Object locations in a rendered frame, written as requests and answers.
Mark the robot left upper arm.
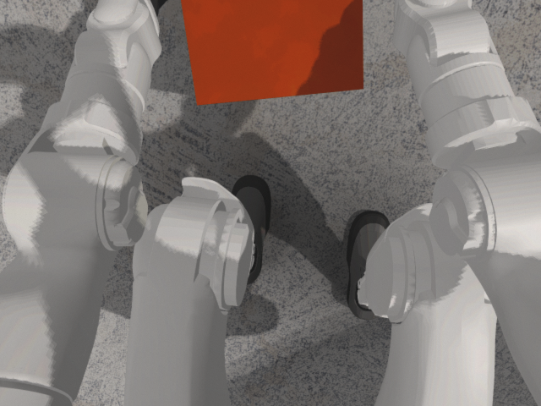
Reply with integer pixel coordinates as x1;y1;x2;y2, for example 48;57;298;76
0;151;148;406

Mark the robot left forearm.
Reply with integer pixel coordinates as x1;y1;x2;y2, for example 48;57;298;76
2;0;162;237

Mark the robot right upper arm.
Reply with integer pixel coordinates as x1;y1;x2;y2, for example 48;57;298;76
429;152;541;406

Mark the left robot foot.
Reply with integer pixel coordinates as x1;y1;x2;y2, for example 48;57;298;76
232;175;271;285

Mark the robot right forearm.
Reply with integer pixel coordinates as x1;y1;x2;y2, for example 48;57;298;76
392;0;541;170

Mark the robot left hand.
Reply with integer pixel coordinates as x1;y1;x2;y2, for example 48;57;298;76
150;0;167;17

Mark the carton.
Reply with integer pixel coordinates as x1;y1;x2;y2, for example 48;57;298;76
181;0;363;106

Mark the right robot thigh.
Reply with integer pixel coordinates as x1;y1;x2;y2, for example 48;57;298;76
374;221;497;406

